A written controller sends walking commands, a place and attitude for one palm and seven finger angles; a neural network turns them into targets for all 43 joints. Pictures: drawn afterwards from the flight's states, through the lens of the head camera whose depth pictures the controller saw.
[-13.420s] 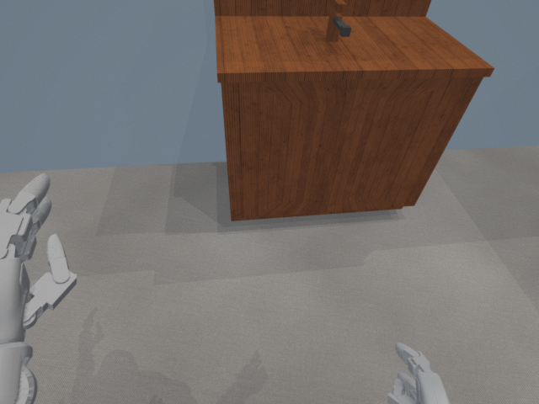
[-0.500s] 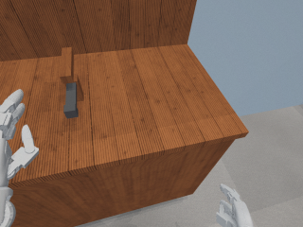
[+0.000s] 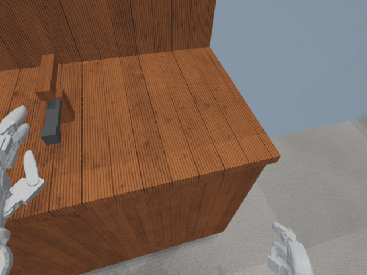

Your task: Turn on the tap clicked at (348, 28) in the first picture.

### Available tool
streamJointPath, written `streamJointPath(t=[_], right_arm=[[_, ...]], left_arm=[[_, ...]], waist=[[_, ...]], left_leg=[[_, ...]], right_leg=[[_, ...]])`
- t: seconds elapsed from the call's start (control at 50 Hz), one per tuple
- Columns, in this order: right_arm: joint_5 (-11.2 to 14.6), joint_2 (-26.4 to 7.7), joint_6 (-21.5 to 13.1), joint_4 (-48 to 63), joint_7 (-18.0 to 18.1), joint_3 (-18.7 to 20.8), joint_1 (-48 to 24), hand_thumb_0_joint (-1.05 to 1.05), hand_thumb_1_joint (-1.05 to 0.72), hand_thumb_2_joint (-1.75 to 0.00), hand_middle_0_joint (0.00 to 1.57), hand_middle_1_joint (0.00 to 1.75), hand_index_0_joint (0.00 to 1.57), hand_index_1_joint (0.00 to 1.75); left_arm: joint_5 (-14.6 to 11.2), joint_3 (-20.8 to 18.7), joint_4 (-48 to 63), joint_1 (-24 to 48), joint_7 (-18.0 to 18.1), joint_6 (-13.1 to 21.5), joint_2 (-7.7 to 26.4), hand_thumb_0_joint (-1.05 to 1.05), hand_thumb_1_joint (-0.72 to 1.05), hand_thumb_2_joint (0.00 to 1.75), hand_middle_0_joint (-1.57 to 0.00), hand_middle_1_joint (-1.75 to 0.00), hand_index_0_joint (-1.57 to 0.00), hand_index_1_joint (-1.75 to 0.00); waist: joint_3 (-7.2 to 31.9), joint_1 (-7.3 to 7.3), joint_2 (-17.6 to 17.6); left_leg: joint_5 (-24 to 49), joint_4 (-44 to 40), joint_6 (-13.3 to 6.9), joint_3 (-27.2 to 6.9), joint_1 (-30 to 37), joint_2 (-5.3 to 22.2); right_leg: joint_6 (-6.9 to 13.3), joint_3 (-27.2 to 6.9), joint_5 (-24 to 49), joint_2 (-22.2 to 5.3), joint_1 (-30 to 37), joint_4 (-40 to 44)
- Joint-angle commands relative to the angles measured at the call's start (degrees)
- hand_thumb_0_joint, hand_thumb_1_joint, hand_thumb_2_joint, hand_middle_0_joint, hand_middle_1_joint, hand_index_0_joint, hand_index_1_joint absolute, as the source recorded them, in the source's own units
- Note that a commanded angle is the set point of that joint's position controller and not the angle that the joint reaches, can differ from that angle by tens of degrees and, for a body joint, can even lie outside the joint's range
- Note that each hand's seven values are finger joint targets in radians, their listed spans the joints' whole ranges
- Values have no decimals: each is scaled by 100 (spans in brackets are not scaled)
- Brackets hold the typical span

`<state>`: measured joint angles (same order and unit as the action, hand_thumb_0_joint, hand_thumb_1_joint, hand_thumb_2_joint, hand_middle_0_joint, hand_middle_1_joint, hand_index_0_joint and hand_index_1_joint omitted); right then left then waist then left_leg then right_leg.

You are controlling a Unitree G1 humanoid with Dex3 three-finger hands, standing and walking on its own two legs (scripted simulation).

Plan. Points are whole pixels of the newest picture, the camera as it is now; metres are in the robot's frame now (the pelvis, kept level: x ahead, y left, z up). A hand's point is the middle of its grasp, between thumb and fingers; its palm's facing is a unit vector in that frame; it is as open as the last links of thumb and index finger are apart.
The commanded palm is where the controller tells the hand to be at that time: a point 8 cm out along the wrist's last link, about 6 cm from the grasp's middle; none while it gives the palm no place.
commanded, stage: shuffle to correct the standing spot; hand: left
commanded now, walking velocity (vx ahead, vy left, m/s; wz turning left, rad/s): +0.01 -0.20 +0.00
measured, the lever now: (51, 135) +0.35 +0.30 +0.10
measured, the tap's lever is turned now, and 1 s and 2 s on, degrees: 0 0 0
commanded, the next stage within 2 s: come to a stop and stand still in 0.10 s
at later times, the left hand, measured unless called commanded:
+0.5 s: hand out of the picture +0.25 +0.30 +0.20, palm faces +0.48 -0.76 -0.45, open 7.4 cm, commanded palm +0.15 +0.28 +0.18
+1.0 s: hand out of the picture +0.20 +0.30 +0.16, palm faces +0.37 -0.86 -0.34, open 7.4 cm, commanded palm +0.14 +0.34 +0.18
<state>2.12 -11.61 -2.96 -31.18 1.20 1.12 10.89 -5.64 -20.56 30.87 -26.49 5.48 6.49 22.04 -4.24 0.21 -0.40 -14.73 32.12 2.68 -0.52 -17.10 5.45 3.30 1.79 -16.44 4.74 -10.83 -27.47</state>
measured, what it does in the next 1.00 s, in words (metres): shifts its weight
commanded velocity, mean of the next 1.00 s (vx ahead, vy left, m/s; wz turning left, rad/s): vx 0.00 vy -0.03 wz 0.00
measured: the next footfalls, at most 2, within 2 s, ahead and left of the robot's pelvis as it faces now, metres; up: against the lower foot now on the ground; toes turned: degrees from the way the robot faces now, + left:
none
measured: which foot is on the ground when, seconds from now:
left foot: down 0.00-1.00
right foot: down 0.00-1.00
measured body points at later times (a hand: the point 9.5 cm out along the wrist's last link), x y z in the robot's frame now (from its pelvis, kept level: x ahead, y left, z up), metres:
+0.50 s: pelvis -0.01 +0.01 +0.00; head +0.04 +0.01 +0.44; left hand +0.22 +0.33 +0.22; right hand +0.17 -0.23 -0.08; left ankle +0.02 +0.15 -0.73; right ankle -0.02 -0.09 -0.73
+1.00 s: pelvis -0.03 +0.06 +0.01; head -0.02 +0.08 +0.45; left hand +0.18 +0.35 +0.18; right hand +0.14 -0.15 -0.07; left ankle +0.02 +0.14 -0.73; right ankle -0.02 -0.08 -0.73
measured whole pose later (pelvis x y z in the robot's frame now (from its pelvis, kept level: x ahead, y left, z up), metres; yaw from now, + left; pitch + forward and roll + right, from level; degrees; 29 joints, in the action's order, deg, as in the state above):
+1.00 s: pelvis -0.03 +0.06 +0.01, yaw -2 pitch -2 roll -1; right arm 1.1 -10.5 -7.4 -33.0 0.6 -1.9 12.4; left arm -0.7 -18.8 23.6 -21.4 6.1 10.4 19.0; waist -2.9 1.9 0.7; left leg -10.9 27.2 -2.9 2.5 -14.6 -0.5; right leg -1.2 0.7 -11.8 -0.7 -10.2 -23.8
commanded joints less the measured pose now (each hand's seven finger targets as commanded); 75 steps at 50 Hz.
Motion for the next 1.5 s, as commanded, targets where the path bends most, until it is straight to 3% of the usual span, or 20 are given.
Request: streamJointPath(t=[0.0,0.18,0.32,0.34,0.36,0.38,0.42,0.46,0.48,0.5,0.54,0.56,0.58,0.6,0.66,0.7,0.82,0.94,1.26,1.48], right_arm=[[-9,-637,-268,891,74,275,-425,0,-90,-90,20,30,20,30],[-33,-646,-214,882,67,248,-374,0,-90,-90,20,30,20,30],[-18,-607,-280,844,43,179,-444,0,-90,-90,20,30,20,30],[-353,-792,-786,357,149,486,531,0,-90,-90,20,30,20,30],[-40,-608,-606,201,152,400,-76,0,-90,-90,20,30,20,30],[-80,-764,-656,458,40,401,-180,0,-90,-90,20,30,20,30],[-33,-888,-694,672,-135,430,-93,0,-90,-90,20,30,20,30],[56,-698,-661,876,-371,346,-301,0,-90,-90,20,30,20,30],[40,-741,-625,991,-437,341,-305,0,-90,-90,20,30,20,30],[60,-745,-623,1085,-447,284,-396,0,-90,-90,20,30,20,30],[21,-668,-595,1119,-302,208,-415,0,-90,-90,20,30,20,30],[33,-625,-525,1052,-205,169,-422,0,-90,-90,20,30,20,30],[-1,-573,-540,1036,-112,171,-402,0,-90,-90,20,30,20,30],[-33,-520,-576,1043,-26,100,-454,0,-90,-90,20,30,20,30],[-99,-659,-628,851,159,81,-571,0,-90,-90,20,30,20,30],[-100,-657,-661,882,146,65,-571,0,-90,-90,20,30,20,30],[-105,-730,-818,759,36,79,-421,0,-90,-90,20,30,20,30],[-107,-696,-771,749,25,37,-468,0,-90,-90,20,30,20,30],[-67,-664,-715,744,12,42,-509,0,-90,-90,20,30,20,30],[-80,-683,-599,766,60,43,-540,0,-90,-90,20,30,20,30]], left_arm=[[-35,-821,1276,241,124,368,1054,0,90,90,-20,-30,-20,-30],[-32,-834,1366,23,97,391,1047,0,90,90,-20,-30,-20,-30],[34,-818,1327,17,215,469,1027,0,90,90,-20,-30,-20,-30],[811,-4007,1833,5272,46,1034,5218,0,90,90,-20,-30,-20,-30],[337,-2502,-494,3626,3,694,3134,0,90,90,-20,-30,-20,-30],[335,-1328,-578,2663,-128,642,1673,0,90,90,-20,-30,-20,-30],[215,-693,-202,1395,-260,659,990,0,90,90,-20,-30,-20,-30],[185,-163,270,442,-289,562,333,0,90,90,-20,-30,-20,-30],[233,-241,552,262,-271,527,456,0,90,90,-20,-30,-20,-30],[295,-424,769,272,-224,510,688,0,90,90,-20,-30,-20,-30],[295,-927,829,132,-89,525,1197,0,90,90,-20,-30,-20,-30],[237,-1309,831,53,55,558,1575,0,90,90,-20,-30,-20,-30],[170,-1217,861,176,96,591,1316,0,90,90,-20,-30,-20,-30],[139,-1257,1139,435,147,656,1334,0,90,90,-20,-30,-20,-30],[197,-1227,1149,748,245,784,1326,0,90,90,-20,-30,-20,-30],[299,-928,930,1084,212,784,1056,0,90,90,-20,-30,-20,-30],[461,-321,460,1050,112,749,594,0,90,90,-20,-30,-20,-30],[520,-388,427,1102,138,756,720,0,90,90,-20,-30,-20,-30],[439,-539,798,798,157,734,821,0,90,90,-20,-30,-20,-30],[348,-453,780,639,158,709,733,0,90,90,-20,-30,-20,-30]], waist=[[1006,-41,-45],[1012,-55,-302],[1071,-31,-250],[252,305,1067],[238,93,105],[1004,68,-447],[1657,87,-829],[1757,198,-955],[1524,231,-732],[1256,261,-374],[926,187,1087],[966,153,1491],[990,81,1519],[969,39,1063],[881,53,-633],[768,92,-1291],[749,96,-229],[560,108,-410],[1082,111,-464],[997,97,-349]], left_leg=[[1142,224,-410,15,764,104],[1545,98,-500,-146,760,296],[1411,-26,-444,-54,815,20],[1238,310,-254,917,-98,-335],[1265,-128,-250,486,360,-259],[1624,-280,-320,457,1273,-236],[2431,-237,-736,204,1949,144],[2960,-361,-998,-191,1802,496],[2714,-495,-959,-267,1222,584],[1858,-457,-787,-78,497,471],[65,263,-418,367,67,-215],[-92,541,-345,437,31,-462],[-306,535,-300,342,7,-590],[-265,161,-304,203,221,-553],[435,-922,-435,-143,1045,-100],[-232,-1378,-611,-541,531,191],[-758,-1256,-552,-392,417,-6],[-1279,-1611,-534,-532,161,46],[1261,-1119,-352,-376,1031,-2],[817,-1087,-414,-316,805,-61]], right_leg=[[26,-660,1769,-968,-247,484],[-106,-394,1800,-786,-182,259],[-139,-644,2258,-989,147,457],[-709,-858,4080,-787,-221,1141],[113,-858,3869,-1429,-241,400],[-49,-1143,4045,-1172,-165,-58],[-646,-609,3439,-854,-384,-875],[-702,-187,1642,-599,-479,-1424],[-610,-126,656,-575,-233,-990],[-524,-77,711,-622,236,-321],[-283,-710,1138,-1099,90,760],[-43,-1182,1553,-1521,-29,917],[264,-1340,1486,-1732,-35,924],[357,-1280,1217,-1712,-197,872],[-42,-659,315,-940,-531,407],[-197,-260,48,-645,-159,207],[-200,-303,87,-689,-9,769],[-223,-243,-46,-609,-18,730],[-208,-109,1268,-695,226,516],[-176,-231,1263,-830,304,726]])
